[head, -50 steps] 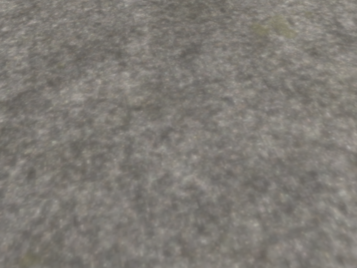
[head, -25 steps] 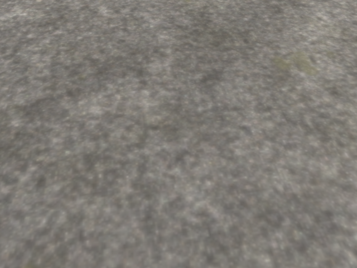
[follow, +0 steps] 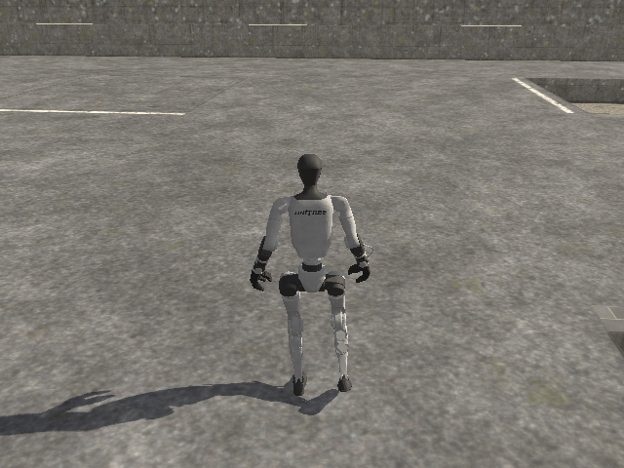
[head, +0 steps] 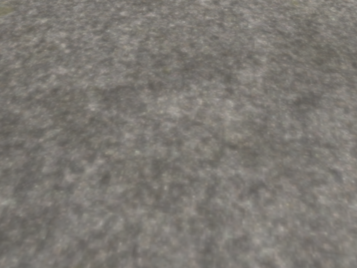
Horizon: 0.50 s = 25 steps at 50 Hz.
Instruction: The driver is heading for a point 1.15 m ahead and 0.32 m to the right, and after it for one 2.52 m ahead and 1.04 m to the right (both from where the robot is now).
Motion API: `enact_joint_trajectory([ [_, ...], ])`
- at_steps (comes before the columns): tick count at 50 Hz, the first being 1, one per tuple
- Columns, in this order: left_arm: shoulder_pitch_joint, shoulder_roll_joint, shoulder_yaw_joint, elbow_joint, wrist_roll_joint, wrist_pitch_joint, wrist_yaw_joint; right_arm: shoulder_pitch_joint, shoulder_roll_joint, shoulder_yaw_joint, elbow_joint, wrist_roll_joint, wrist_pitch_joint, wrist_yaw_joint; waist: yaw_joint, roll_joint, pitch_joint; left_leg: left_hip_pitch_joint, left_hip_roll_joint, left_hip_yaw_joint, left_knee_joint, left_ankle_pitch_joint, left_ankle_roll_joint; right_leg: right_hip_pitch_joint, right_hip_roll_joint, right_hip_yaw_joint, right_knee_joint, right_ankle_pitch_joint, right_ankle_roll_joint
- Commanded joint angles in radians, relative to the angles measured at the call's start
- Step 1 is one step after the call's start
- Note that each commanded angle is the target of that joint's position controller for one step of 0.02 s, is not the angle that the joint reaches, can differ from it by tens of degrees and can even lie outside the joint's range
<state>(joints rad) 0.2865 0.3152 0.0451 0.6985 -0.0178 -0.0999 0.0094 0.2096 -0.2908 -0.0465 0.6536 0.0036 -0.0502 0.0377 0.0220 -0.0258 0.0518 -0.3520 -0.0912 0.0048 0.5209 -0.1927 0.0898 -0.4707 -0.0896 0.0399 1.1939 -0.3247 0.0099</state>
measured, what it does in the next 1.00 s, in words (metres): walks ahead, turning right: right foot, then left foot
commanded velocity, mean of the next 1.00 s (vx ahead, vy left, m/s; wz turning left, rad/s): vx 0.35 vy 0.00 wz -0.40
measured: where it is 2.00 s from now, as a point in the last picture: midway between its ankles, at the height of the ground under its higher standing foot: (219, 207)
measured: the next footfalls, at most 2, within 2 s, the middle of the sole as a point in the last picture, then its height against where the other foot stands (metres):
right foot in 0.42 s outside the picture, level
left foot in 0.82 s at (188, 210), level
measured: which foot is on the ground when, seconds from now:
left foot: down 0.00-0.42, up 0.44-0.80, down 0.82-1.00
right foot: up 0.00-0.40, down 0.42-0.84, up 0.86-1.00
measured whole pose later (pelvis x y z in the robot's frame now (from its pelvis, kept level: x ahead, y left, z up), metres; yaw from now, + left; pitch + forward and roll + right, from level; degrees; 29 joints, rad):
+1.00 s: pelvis +0.51 -0.04 +0.00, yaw -30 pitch +1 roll +0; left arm 0.23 0.34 0.07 0.65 -0.02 0.06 0.04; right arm 0.12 -0.25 -0.02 0.65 -0.03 -0.02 -0.03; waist 0.01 -0.03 0.06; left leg -0.40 0.00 0.02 0.48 -0.11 0.03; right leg -0.50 0.04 0.07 1.18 -0.48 0.08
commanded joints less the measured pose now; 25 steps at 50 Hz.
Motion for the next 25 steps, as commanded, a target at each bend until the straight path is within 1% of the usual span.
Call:
enact_joint_trajectory([
  [1,0.081,0.103,0.030,-0.025,0.007,0.013,-0.002,-0.020,-0.106,-0.030,-0.047,-0.014,-0.038,-0.007,0.014,0.108,-0.096,0.133,0.276,-0.311,-0.326,0.097,0.178,-0.133,-0.073,0.028,-0.026,0.103,0.007],
  [2,0.074,0.095,0.028,-0.021,0.010,0.024,-0.001,-0.008,-0.112,-0.030,-0.029,-0.011,-0.047,-0.007,0.013,0.102,-0.079,0.113,0.270,-0.261,-0.343,0.137,0.178,-0.141,-0.071,0.023,-0.051,0.136,0.016],
  [4,0.006,0.079,0.022,-0.038,0.013,0.032,0.004,0.023,-0.119,-0.030,0.005,-0.011,-0.058,-0.011,-0.009,0.081,-0.033,0.119,0.263,-0.195,-0.371,0.178,0.165,-0.205,-0.074,0.026,-0.137,0.236,0.028],
  [5,-0.025,0.072,0.020,-0.045,0.013,0.030,0.003,0.036,-0.117,-0.029,0.018,-0.011,-0.059,-0.015,-0.022,0.077,-0.019,0.139,0.256,-0.163,-0.376,0.199,0.151,-0.231,-0.070,0.028,-0.193,0.296,0.029],
  [7,-0.073,0.059,0.016,-0.050,0.008,0.021,-0.006,0.046,-0.119,-0.025,0.034,-0.011,-0.059,-0.021,-0.045,0.074,-0.008,0.168,0.234,-0.094,-0.384,0.222,0.113,-0.225,-0.050,0.022,-0.327,0.425,0.019],
  [9,-0.135,0.042,0.010,-0.064,-0.001,0.012,-0.019,0.067,-0.135,-0.027,0.052,-0.011,-0.059,-0.028,-0.077,0.069,0.008,0.200,0.239,-0.052,-0.401,0.228,0.085,-0.208,-0.021,0.005,-0.440,0.500,0.008],
  [12,-0.214,0.022,0.001,-0.096,-0.008,0.006,-0.041,0.115,-0.149,-0.030,0.090,-0.006,-0.050,-0.033,-0.113,0.053,0.042,0.309,0.276,-0.019,-0.398,0.265,0.071,-0.245,0.004,0.002,-0.554,0.505,-0.014],
  [15,-0.274,0.011,-0.005,-0.134,-0.004,0.001,-0.070,0.147,-0.155,-0.034,0.116,-0.002,-0.026,-0.039,-0.129,0.045,0.048,0.449,0.315,0.004,-0.332,0.404,0.070,-0.304,0.027,-0.027,-0.614,0.409,-0.040],
  [16,-0.280,0.011,-0.005,-0.145,-0.003,0.000,-0.079,0.148,-0.160,-0.035,0.119,-0.001,-0.017,-0.043,-0.123,0.050,0.039,0.484,0.324,0.013,-0.295,0.498,0.067,-0.301,0.040,-0.047,-0.624,0.356,-0.053],
  [17,-0.269,0.018,-0.002,-0.153,-0.001,0.001,-0.084,0.140,-0.169,-0.037,0.117,-0.002,-0.009,-0.047,-0.105,0.064,0.016,0.505,0.324,0.029,-0.240,0.664,0.058,-0.263,0.066,-0.077,-0.631,0.297,-0.070],
  [18,-0.242,0.035,0.005,-0.155,0.002,0.004,-0.085,0.133,-0.184,-0.040,0.112,-0.002,-0.001,-0.054,-0.082,0.090,-0.025,0.521,0.322,0.042,-0.166,0.871,0.049,-0.199,0.101,-0.115,-0.622,0.234,-0.089],
  [19,-0.175,0.064,0.020,-0.147,0.004,0.009,-0.083,0.129,-0.199,-0.043,0.106,-0.004,0.008,-0.063,-0.041,0.116,-0.082,0.527,0.317,0.055,-0.054,1.056,0.040,-0.102,0.139,-0.141,-0.611,0.180,-0.112],
  [20,-0.044,0.114,0.045,-0.124,0.002,0.011,-0.075,0.118,-0.207,-0.043,0.099,-0.006,0.016,-0.070,0.034,0.118,-0.161,0.473,0.299,0.075,0.126,1.111,0.022,0.086,0.170,-0.141,-0.644,0.195,-0.146],
  [21,0.120,0.171,0.070,-0.101,-0.001,0.018,-0.060,0.099,-0.197,-0.035,0.078,-0.011,0.009,-0.076,0.126,0.075,-0.258,0.268,0.273,0.095,0.384,0.910,-0.011,0.398,0.094,-0.013,-0.678,0.279,-0.204],
  [22,0.181,0.278,0.095,-0.091,-0.001,0.019,-0.052,0.216,-0.069,0.007,0.032,-0.034,-0.021,-0.056,0.056,-0.182,-0.396,-0.215,0.073,0.073,0.807,0.061,-0.088,0.838,-0.188,0.518,-0.674,0.179,-0.406],
  [23,0.215,0.190,0.074,-0.097,-0.002,0.021,-0.043,0.166,-0.117,0.007,0.040,-0.027,-0.060,-0.034,0.102,-0.133,-0.503,-0.362,0.012,-0.115,0.924,-0.350,-0.085,0.943,-0.246,0.785,-0.813,0.128,-0.439],
  [24,0.168,0.151,0.059,-0.098,0.007,0.025,-0.036,0.060,-0.165,-0.009,-0.003,0.021,-0.082,-0.017,0.112,-0.080,-0.353,-0.452,0.079,-0.152,0.921,-0.276,-0.071,0.850,-0.213,0.625,-0.847,0.113,-0.378],
  [25,0.097,0.138,0.056,-0.110,0.005,0.028,-0.033,0.011,-0.150,0.001,-0.027,0.023,-0.095,-0.015,0.076,0.014,-0.237,-0.449,0.123,-0.133,0.834,-0.208,-0.065,0.686,-0.177,0.512,-0.869,0.168,-0.348],
])
Over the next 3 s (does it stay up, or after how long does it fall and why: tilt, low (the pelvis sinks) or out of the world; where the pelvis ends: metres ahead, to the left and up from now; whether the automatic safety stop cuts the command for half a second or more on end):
stays up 1.11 -0.19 0.01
